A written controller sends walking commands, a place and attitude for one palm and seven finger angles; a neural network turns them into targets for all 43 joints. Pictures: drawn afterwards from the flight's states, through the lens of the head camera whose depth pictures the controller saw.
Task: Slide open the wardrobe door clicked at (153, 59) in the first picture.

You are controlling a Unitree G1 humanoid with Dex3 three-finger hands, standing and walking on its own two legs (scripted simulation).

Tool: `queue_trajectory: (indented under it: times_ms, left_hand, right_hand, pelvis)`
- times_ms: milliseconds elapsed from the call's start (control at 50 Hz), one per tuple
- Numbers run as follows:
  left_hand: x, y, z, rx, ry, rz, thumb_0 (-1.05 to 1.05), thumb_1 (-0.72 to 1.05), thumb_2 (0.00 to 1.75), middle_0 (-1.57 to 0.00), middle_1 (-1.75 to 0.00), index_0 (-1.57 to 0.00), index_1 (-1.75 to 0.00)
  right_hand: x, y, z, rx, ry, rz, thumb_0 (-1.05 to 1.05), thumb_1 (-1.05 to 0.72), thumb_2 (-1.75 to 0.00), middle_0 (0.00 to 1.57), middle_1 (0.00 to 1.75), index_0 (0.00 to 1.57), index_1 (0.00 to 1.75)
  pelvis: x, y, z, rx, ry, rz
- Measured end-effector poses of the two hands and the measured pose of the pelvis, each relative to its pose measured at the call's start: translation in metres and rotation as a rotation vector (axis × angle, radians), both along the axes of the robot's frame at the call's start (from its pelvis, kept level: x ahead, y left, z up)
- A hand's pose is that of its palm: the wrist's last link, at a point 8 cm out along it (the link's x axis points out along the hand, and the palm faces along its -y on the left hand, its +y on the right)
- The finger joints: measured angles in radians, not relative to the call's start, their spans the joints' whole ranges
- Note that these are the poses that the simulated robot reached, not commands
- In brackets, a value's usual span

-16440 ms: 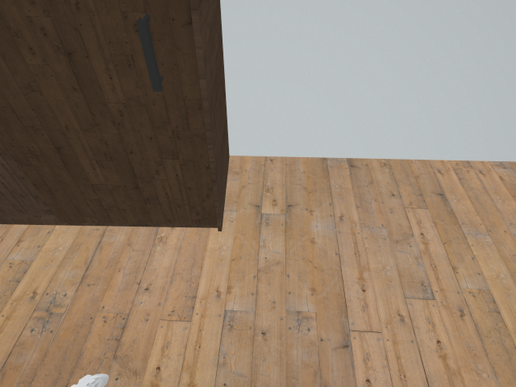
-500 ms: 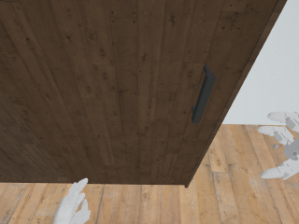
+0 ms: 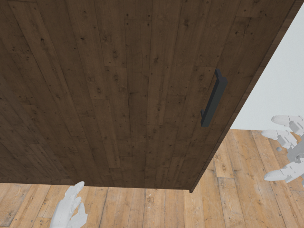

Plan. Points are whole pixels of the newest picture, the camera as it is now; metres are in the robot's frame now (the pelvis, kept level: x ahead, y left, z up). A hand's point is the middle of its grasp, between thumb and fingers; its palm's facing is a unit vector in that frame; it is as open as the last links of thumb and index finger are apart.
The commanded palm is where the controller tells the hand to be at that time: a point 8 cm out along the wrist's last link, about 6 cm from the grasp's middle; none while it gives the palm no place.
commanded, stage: raise the hand with hooked fingers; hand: right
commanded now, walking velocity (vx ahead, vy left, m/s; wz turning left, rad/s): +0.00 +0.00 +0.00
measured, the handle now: (210, 99) +0.46 -0.16 +0.11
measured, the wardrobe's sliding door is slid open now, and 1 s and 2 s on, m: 0.00 0.00 0.00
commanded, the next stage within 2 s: move the hooked fingers beside the handle in 0.02 s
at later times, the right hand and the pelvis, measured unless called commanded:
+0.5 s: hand (268, 139) +0.30 -0.27 +0.13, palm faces +0.06 +1.00 -0.03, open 14.0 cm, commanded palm +0.27 -0.31 +0.13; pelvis +0.00 +0.00 +0.00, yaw +0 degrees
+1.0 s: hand (254, 129) +0.34 -0.25 +0.12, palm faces +0.05 +1.00 -0.03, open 14.0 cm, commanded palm +0.31 -0.30 +0.12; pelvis +0.00 +0.00 +0.00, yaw +1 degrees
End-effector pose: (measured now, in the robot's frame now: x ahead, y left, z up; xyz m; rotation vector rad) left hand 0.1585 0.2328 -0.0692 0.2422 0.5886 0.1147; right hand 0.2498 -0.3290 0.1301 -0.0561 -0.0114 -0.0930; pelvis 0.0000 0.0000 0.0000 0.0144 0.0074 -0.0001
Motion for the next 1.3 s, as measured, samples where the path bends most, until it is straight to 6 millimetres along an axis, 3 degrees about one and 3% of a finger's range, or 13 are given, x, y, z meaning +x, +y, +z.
queue_trajectory:
  times_ms: [240,680,1100,1300]
  left_hand:
    - [0.001,0.0,-0.001,-0.004,-0.003,-0.003,0.01,0.9,0.9,-0.2,-0.3,-0.2,-0.3]
    - [-0.028,0.006,-0.011,0.003,0.073,0.057,0.01,0.9,0.9,-0.2,-0.3,-0.2,-0.3]
    - [-0.033,0.011,-0.015,0.003,0.122,0.077,0.01,0.9,0.9,-0.2,-0.3,-0.2,-0.3]
    - [-0.045,0.017,-0.02,0.017,0.175,0.096,0.01,0.9,0.9,-0.2,-0.3,-0.2,-0.3]
  right_hand:
    - [-0.001,-0.001,-0.003,0.013,0.01,-0.006,-0.01,0.5,-0.3,0.3,1.2,0.3,1.2]
    - [0.041,0.02,-0.007,0.023,0.009,0.033,-0.01,0.5,-0.3,0.3,1.2,0.3,1.2]
    - [0.069,0.031,-0.007,0.034,0.001,0.035,-0.01,0.5,-0.3,0.3,1.2,0.3,1.2]
    - [0.086,0.031,-0.007,0.039,-0.001,0.045,-0.01,0.5,-0.3,0.3,1.2,0.3,1.2]
  pelvis:
    - [-0.003,0.002,0.0,-0.001,0.0,-0.003]
    - [-0.005,-0.003,0.0,-0.007,0.022,0.011]
    - [-0.001,-0.002,0.0,-0.009,0.041,0.015]
    - [-0.002,-0.001,-0.001,-0.007,0.057,0.015]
